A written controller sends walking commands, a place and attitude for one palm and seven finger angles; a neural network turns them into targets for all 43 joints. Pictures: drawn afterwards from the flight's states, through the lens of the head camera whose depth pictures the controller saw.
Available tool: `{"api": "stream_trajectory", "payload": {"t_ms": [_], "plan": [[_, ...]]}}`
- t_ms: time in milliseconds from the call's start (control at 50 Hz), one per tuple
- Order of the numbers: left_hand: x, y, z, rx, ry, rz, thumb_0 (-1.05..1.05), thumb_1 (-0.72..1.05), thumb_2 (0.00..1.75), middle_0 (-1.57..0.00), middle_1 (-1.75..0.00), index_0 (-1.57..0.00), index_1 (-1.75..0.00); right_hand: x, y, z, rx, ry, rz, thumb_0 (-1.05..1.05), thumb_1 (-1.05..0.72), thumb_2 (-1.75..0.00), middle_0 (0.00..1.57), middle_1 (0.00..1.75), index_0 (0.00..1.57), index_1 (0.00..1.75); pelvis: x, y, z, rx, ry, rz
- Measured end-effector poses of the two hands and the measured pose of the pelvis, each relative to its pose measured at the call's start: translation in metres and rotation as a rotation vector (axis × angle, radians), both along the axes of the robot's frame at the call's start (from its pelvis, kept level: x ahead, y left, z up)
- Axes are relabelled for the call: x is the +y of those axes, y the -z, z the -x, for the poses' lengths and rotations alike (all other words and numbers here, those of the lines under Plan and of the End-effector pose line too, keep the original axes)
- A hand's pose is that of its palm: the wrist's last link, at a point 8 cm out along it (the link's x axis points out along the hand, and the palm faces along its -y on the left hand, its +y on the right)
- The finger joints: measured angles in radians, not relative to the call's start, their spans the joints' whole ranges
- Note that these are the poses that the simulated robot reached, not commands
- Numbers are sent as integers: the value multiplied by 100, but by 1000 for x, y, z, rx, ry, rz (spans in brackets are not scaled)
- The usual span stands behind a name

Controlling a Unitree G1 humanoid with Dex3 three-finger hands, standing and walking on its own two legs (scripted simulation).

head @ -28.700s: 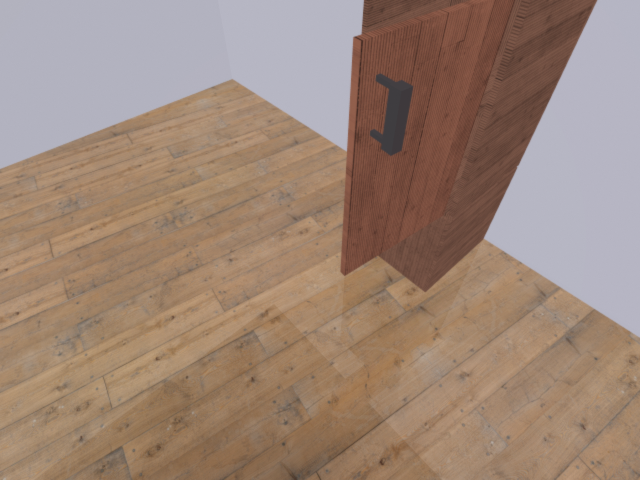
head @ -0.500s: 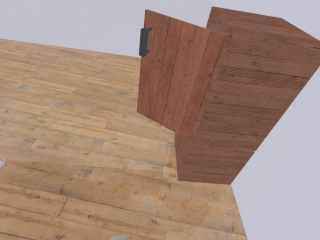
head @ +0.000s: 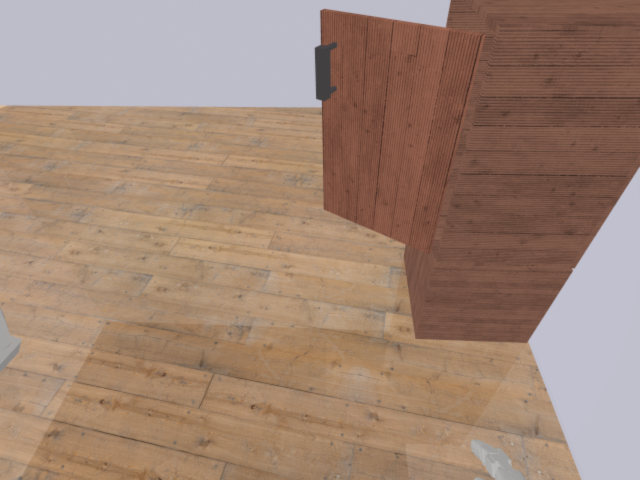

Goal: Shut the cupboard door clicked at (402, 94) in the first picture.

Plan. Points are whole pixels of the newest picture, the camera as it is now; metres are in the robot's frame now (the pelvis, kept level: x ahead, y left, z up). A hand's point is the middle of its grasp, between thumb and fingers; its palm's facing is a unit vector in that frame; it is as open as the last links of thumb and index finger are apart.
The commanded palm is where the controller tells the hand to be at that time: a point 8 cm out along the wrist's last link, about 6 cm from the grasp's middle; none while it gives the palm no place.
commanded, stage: stop stepping back and stand still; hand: left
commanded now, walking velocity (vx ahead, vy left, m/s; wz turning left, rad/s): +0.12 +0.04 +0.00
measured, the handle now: (328, 71) +0.98 +0.09 +0.13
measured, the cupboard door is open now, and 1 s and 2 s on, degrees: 58 58 58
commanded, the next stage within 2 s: let the arm hang, fingers relaxed in 0.60 s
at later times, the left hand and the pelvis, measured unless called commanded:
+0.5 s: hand (59, 303) +0.24 +0.31 +0.15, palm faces +0.38 -0.78 -0.49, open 7.4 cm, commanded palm +0.18 +0.34 +0.18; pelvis +0.03 +0.04 +0.00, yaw -1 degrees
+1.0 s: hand out of the picture +0.06 +0.24 -0.15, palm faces -0.08 -0.98 -0.20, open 7.4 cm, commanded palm none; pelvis -0.02 +0.06 +0.00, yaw +0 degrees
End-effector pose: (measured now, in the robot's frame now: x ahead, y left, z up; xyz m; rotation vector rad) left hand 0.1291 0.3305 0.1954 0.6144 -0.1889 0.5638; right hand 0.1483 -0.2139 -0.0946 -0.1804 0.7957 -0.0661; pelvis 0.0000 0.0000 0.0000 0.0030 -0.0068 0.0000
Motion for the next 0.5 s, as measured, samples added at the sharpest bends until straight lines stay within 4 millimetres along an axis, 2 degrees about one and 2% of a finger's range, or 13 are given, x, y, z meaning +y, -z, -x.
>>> {"api": "stream_trajectory", "payload": {"t_ms": [60,120,160,200,240,300,360,420,500], "plan": [[-7,30,3,6,-43,178,1,89,90,-20,-30,-21,-30,-10,-8,1,32,-20,54,1,-90,-90,21,30,20,30,3,-8,-3,-4,-1,-21],[-23,41,-12,-14,13,266,2,89,90,-20,-30,-20,-30,-17,-24,-3,10,-20,121,2,-90,-90,21,30,20,30,5,-12,-4,-2,-14,-29],[-30,33,-26,-59,92,248,2,89,90,-20,-30,-20,-30,-20,-33,-9,-18,-13,163,2,-90,-90,21,30,20,30,8,-11,-5,1,-23,-22],[-30,16,-38,-125,173,181,2,89,90,-21,-30,-21,-30,-21,-41,-16,-57,7,194,2,-90,-90,21,30,20,30,14,-7,-8,4,-21,-4],[-24,-3,-46,-186,239,78,2,89,90,-21,-30,-21,-30,-20,-44,-23,-107,50,205,2,-90,-90,20,30,20,30,21,0,-11,8,-11,18],[-12,-24,-56,-207,274,-56,2,89,90,-21,-30,-21,-30,-10,-48,-28,-140,103,161,1,-90,-90,20,30,20,30,26,0,-16,1,13,-1],[1,-28,-65,-145,257,-110,1,89,90,-21,-30,-21,-30,3,-42,-29,-143,112,104,1,-90,-90,20,30,20,30,30,-1,-23,3,18,12],[11,-14,-70,-55,220,-72,1,89,90,-21,-30,-21,-30,16,-31,-25,-100,108,54,1,-90,-90,20,30,20,30,35,-3,-28,16,21,25],[13,19,-68,60,189,37,1,89,90,-21,-30,-21,-30,27,-17,-15,-22,97,31,1,-90,-90,20,30,20,30,40,-3,-30,23,23,22]]}}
